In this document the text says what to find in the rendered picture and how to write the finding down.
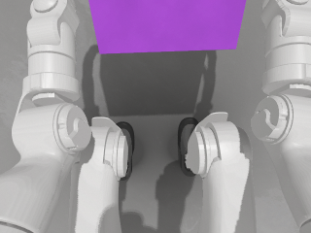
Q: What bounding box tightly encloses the right robot foot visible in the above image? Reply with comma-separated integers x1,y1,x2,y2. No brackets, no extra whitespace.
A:
178,117,198,177

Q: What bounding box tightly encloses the right robot upper arm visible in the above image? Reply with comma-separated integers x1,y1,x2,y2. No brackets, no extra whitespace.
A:
251,93,311,233

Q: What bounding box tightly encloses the left robot upper arm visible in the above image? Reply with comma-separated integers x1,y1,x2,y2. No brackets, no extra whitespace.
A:
0,102,91,233

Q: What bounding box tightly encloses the left robot foot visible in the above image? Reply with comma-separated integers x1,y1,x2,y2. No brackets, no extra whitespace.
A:
117,121,135,181

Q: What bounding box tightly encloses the robot foot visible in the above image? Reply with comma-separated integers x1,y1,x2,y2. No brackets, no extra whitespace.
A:
178,117,198,177
117,121,135,181

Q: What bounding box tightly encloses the left robot forearm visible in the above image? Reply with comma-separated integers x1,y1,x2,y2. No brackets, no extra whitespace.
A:
12,0,81,139

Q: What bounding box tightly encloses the carton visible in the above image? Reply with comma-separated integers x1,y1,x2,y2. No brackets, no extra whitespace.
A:
88,0,247,54

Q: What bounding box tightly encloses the right robot forearm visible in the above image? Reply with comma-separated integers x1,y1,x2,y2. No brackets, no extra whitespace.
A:
260,0,311,98

